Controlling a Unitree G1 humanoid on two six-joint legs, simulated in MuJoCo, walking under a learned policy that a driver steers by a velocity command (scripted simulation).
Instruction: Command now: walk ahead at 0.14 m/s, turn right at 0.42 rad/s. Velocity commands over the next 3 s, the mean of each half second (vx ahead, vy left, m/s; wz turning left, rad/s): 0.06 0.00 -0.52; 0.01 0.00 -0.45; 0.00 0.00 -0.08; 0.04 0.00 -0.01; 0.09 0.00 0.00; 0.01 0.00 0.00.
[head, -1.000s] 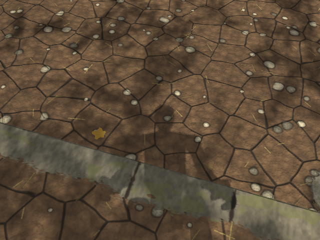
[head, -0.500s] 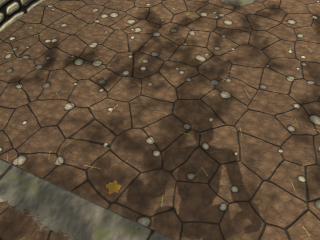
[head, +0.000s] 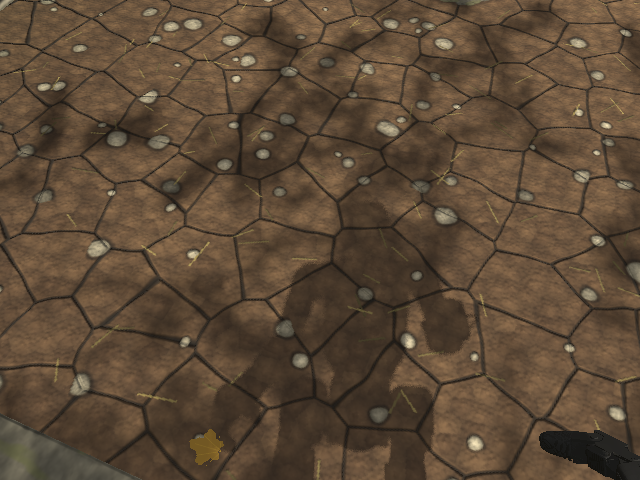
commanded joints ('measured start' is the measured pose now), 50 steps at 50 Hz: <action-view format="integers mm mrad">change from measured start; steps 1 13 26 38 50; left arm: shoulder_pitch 87 -35 -101 -172 -146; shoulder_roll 74 79 155 169 58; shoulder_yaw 34 49 55 63 31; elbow -61 -176 -266 -319 -277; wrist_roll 3 18 18 8 20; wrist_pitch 55 79 24 63 63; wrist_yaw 23 -20 25 14 17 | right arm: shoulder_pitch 45 1 1 77 49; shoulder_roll -135 -216 -141 -156 -142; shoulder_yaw -42 -75 -72 -63 -32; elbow -14 67 70 71 59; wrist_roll -10 34 14 25 9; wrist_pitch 20 54 65 29 51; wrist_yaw -8 -27 -45 4 -13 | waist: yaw -18 -12 -50 -62 -56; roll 170 144 -99 -139 178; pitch -164 -148 -166 -180 -99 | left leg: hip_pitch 193 226 -194 119 344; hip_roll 269 309 -25 -64 155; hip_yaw -192 -1 -126 -119 -221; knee -219 -179 497 27 -166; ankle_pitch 180 13 -215 -208 220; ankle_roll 222 165 -72 -45 192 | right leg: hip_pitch -115 118 341 283 -28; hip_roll -83 -68 -213 -160 12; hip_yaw -15 -115 273 442 54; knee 81 -460 -781 -694 -223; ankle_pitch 84 316 689 705 156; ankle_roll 39 -60 -246 -247 55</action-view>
